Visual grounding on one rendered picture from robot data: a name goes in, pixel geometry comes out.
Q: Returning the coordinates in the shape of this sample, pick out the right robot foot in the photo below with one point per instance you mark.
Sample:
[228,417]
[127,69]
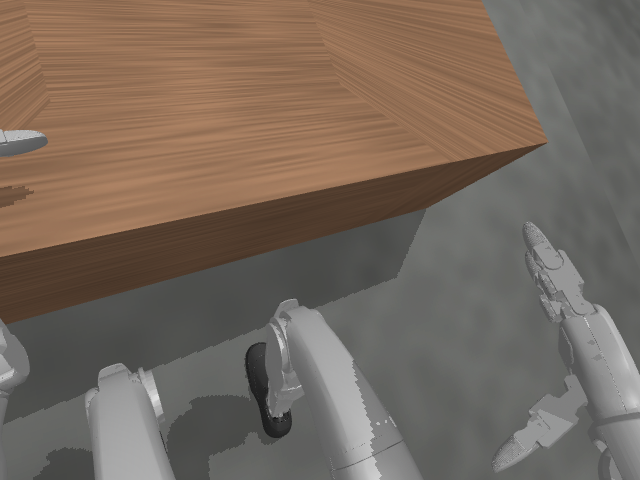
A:
[258,380]

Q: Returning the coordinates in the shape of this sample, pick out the left robot hand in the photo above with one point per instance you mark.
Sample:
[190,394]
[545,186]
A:
[15,142]

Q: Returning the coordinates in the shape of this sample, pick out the right robot hand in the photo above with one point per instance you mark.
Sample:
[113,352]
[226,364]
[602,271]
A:
[602,374]

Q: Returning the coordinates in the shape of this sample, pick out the left robot arm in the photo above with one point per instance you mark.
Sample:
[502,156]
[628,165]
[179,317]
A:
[14,370]

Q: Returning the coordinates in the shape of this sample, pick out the right robot arm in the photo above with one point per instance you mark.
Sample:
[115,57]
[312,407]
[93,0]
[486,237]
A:
[618,439]

